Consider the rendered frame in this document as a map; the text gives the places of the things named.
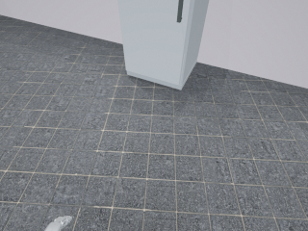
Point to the left robot hand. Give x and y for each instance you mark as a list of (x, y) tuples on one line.
[(59, 223)]

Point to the fridge door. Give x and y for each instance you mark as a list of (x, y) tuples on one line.
[(153, 41)]

